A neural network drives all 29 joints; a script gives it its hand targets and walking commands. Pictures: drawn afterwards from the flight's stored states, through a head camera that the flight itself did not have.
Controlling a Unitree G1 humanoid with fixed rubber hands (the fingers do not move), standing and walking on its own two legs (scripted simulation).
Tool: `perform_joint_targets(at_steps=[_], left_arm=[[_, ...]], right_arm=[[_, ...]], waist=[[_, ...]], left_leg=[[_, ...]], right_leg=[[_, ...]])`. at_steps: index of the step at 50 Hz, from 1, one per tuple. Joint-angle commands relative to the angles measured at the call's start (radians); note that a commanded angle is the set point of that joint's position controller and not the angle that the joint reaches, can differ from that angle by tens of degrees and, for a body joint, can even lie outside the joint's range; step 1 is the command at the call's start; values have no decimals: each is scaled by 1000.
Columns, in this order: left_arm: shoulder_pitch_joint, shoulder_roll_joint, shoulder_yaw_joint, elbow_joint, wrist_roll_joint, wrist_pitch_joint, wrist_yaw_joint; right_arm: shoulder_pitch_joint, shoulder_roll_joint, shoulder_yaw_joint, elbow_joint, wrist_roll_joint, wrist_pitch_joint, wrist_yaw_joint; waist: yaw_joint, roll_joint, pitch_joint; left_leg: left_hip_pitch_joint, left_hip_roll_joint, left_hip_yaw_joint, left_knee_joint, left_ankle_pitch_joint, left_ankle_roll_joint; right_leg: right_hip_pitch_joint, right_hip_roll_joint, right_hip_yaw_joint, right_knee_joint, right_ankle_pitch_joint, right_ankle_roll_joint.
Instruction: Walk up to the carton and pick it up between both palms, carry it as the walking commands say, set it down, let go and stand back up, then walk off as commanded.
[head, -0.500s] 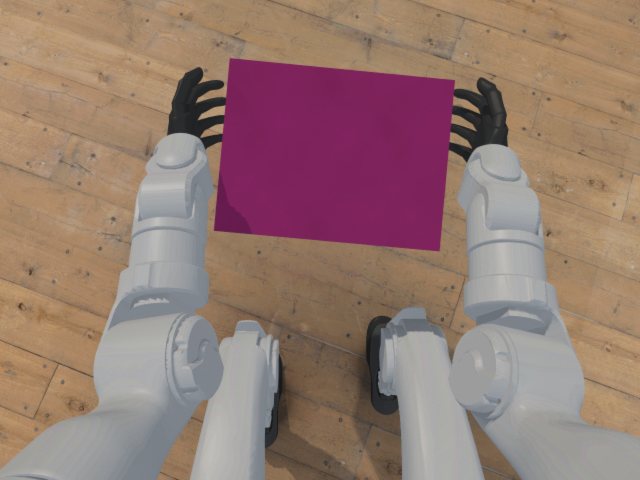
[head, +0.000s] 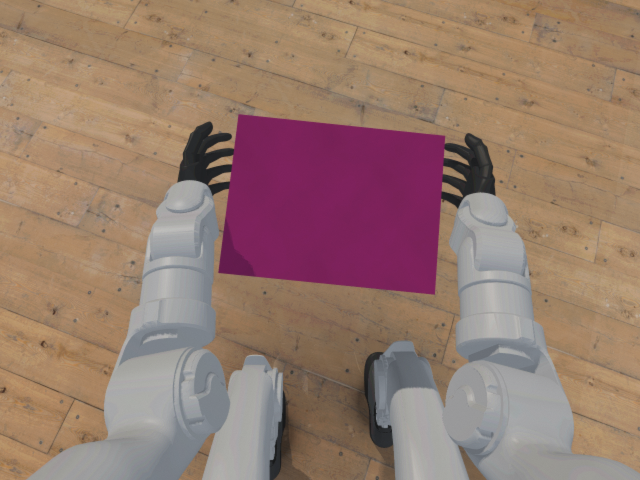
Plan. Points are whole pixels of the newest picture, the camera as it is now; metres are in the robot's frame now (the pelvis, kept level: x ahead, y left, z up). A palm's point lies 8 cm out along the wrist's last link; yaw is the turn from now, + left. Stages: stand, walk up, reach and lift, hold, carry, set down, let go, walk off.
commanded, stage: reach and lift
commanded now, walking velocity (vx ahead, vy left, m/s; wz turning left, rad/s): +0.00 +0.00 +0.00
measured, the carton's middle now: (330, 214) +0.46 -0.02 -0.13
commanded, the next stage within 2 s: none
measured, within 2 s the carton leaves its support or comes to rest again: neither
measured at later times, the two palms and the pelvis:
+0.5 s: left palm (172, 174) +0.44 +0.15 +0.03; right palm (508, 191) +0.42 -0.19 +0.03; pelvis +0.01 +0.00 +0.06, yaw +0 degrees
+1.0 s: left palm (140, 162) +0.42 +0.15 +0.11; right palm (561, 183) +0.40 -0.20 +0.10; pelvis +0.03 -0.01 +0.13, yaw +0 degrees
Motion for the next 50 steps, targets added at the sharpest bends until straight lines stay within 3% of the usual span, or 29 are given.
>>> perform_joint_targets(at_steps=[1, 31, 50], left_arm=[[-566, -976, -501, 44, -178, -15, -395], [-359, -1029, -509, -13, -110, 2, -437], [-207, -990, -511, -67, -66, 8, -469]], right_arm=[[-578, 949, 543, 63, 175, -5, 412], [-380, 1006, 585, -10, 143, 15, 460], [-211, 1017, 607, -87, 114, 31, 454]], waist=[[-24, 5, -820], [-11, -12, -630], [-11, -28, -461]], left_leg=[[292, -141, 91, -219, 196, 9], [619, -125, 51, -529, 283, 35], [822, -112, 49, -764, 307, 50]], right_leg=[[755, 167, -73, -101, 174, -24], [1073, 163, -36, -389, 267, -29], [1373, 137, -7, -635, 344, -21]])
